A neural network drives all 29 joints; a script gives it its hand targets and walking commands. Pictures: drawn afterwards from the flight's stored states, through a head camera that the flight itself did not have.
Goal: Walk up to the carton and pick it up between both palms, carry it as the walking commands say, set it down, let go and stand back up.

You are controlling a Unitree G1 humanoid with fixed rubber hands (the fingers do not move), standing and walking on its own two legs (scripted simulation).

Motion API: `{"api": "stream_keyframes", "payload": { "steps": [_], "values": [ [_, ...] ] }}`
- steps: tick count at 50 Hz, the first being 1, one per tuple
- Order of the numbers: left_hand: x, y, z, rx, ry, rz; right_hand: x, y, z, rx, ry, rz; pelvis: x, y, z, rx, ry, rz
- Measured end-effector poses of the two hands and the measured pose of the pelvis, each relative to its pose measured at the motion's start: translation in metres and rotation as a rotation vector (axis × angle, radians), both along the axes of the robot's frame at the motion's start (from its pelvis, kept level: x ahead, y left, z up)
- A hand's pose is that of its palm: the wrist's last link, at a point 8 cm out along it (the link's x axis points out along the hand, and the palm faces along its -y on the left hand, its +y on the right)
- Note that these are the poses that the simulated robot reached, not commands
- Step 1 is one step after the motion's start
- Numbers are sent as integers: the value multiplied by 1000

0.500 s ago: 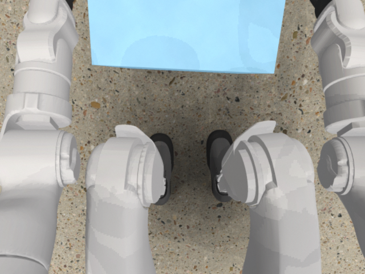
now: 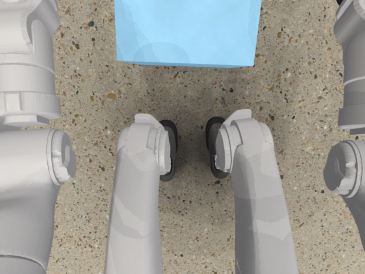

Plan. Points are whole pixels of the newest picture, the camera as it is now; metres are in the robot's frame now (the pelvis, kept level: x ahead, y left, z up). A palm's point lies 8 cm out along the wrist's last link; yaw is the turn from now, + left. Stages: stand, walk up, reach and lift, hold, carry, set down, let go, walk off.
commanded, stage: set down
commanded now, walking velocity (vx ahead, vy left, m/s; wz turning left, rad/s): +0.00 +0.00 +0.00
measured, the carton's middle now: (187, 4) +0.56 +0.00 -0.34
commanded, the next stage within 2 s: let go in 0.72 s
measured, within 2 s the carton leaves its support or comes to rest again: neither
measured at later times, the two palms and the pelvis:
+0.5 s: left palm out of the picture +0.56 +0.21 +0.02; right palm out of the picture +0.52 -0.24 +0.02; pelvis +0.02 +0.00 +0.13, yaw +0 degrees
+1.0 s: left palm out of the picture +0.51 +0.21 +0.08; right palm out of the picture +0.49 -0.22 +0.08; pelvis +0.04 +0.00 +0.22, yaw +1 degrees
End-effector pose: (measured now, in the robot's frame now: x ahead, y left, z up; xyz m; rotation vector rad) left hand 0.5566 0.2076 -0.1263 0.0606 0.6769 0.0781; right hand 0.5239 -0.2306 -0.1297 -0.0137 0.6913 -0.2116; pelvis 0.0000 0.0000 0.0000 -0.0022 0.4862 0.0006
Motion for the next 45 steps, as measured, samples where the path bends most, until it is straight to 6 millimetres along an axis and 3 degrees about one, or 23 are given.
{"api": "stream_keyframes", "payload": {
  "steps": [14, 33, 39, 45],
  "values": [
    [1, 2, 76, 4, 8, -19, 0, -5, 80, -10, 4, 17, 6, 2, 69, -5, -13, 1],
    [2, 5, 191, 11, 2, -21, 0, -9, 197, -21, -5, 20, 21, 2, 178, -3, -67, -1],
    [1, 7, 209, 28, 20, -18, 1, -4, 213, -31, 14, 26, 25, 2, 201, -6, -80, 3],
    [-12, 3, 209, 58, 38, -11, -7, 7, 210, -54, 39, 78, 28, 1, 211, -4, -103, 14]
  ]
}}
